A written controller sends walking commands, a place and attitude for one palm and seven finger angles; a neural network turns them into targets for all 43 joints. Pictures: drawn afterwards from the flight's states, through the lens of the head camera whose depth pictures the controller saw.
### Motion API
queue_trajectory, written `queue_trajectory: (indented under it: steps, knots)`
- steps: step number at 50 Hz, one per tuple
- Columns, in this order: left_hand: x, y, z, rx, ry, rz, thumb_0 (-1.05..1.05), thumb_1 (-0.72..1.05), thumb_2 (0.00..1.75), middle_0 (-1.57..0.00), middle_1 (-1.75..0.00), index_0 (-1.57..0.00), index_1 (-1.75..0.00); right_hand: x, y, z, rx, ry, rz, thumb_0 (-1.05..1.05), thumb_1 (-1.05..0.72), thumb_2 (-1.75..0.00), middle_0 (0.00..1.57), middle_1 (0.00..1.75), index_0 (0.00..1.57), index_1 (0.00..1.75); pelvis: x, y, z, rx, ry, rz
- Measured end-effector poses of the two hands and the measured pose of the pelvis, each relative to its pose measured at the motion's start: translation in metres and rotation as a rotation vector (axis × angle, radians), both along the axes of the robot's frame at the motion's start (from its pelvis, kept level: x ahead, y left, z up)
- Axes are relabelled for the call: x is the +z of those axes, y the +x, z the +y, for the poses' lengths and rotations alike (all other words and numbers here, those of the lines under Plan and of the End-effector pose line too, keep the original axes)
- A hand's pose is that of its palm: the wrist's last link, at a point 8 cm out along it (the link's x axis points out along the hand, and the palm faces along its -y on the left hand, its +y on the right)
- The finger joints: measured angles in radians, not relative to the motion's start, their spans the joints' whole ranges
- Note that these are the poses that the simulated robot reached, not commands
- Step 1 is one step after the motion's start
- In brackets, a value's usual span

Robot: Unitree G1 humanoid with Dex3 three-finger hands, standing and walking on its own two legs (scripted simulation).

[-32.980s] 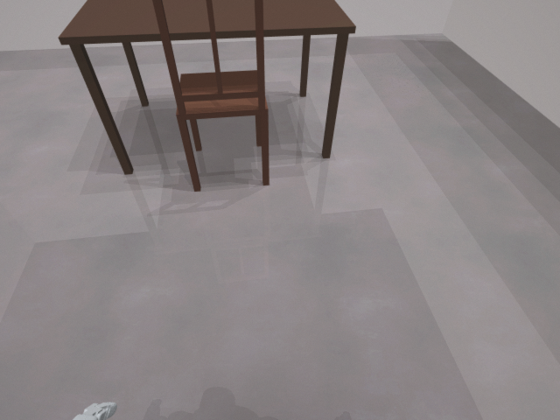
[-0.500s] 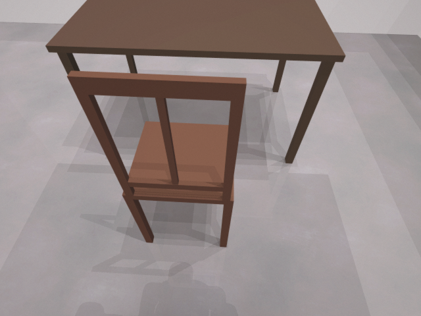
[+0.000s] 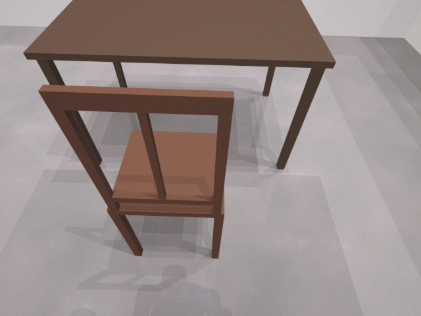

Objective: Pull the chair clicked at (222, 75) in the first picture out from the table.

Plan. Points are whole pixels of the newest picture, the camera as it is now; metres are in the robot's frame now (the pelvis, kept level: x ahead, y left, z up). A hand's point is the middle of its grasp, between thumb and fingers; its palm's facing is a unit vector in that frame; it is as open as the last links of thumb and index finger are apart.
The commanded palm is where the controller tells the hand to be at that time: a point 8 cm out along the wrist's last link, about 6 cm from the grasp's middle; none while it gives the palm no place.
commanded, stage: come to a stop and stand still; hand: left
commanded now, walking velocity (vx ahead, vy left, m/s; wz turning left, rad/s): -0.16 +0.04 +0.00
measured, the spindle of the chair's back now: (154, 162) +0.47 +0.17 -0.05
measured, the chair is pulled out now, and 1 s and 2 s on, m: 0.35 0.35 0.35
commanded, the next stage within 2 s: look again from close up in 1.28 s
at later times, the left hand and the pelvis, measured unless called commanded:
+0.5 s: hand out of the picture +0.00 +0.22 -0.17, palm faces -0.01 -0.98 -0.22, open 7.3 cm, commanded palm none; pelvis -0.04 +0.04 +0.00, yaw -2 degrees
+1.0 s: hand out of the picture -0.06 +0.21 -0.17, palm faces -0.02 -0.98 -0.17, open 7.4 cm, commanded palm none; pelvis -0.04 +0.04 +0.01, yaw -2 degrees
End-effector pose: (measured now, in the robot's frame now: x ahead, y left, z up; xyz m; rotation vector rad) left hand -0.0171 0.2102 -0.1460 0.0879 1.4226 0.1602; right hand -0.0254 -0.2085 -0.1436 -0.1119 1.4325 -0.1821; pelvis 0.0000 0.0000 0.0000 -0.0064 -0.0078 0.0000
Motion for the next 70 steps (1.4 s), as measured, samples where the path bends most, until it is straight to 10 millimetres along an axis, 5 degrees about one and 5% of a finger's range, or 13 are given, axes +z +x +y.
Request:
queue_trajectory:
  steps: [9,25,35,45,58,70]
  knots:
    - [0.007,0.02,0.016,-0.011,0.038,-0.037,0.02,0.94,0.9,-0.2,-0.3,-0.2,-0.3,0.006,0.027,-0.006,0.013,-0.041,-0.057,0.02,-0.93,-0.9,0.2,0.3,0.2,0.3,0.005,0.0,0.006,-0.004,0.006,-0.011]
    - [0.007,0.013,0.061,-0.095,0.063,-0.149,0.01,0.91,0.9,-0.2,-0.3,-0.2,-0.3,0.009,0.022,0.018,0.043,-0.035,-0.21,0.01,-0.93,-0.9,0.2,0.3,0.2,0.3,0.0,-0.037,0.042,-0.03,-0.009,-0.045]
    - [0.011,-0.022,0.076,-0.1,0.068,-0.078,0.0,0.91,0.9,-0.2,-0.3,-0.2,-0.3,0.008,-0.012,0.028,0.059,-0.01,-0.118,0.0,-0.92,-0.9,0.2,0.3,0.2,0.3,0.004,-0.051,0.048,-0.027,0.009,-0.016]
    - [0.01,-0.053,0.06,-0.077,0.038,0.044,0.01,0.91,0.9,-0.2,-0.3,-0.2,-0.3,0.007,-0.025,0.025,0.038,-0.001,-0.04,0.0,-0.91,-0.9,0.2,0.3,0.2,0.3,0.006,-0.042,0.043,-0.031,0.011,-0.001]
    - [0.003,-0.014,0.036,-0.087,-0.002,-0.025,0.0,0.91,0.9,-0.2,-0.3,-0.2,-0.3,0.008,0.002,0.019,0.036,-0.014,-0.067,0.01,-0.92,-0.9,0.2,0.3,0.2,0.3,0.007,-0.026,0.035,-0.036,0.011,-0.007]
    - [0.006,0.007,0.044,-0.094,0.026,-0.048,0.01,0.92,0.9,-0.2,-0.3,-0.2,-0.3,0.01,0.017,0.014,0.039,-0.024,-0.077,0.01,-0.92,-0.9,0.2,0.3,0.2,0.3,0.008,-0.017,0.032,-0.037,0.011,-0.003]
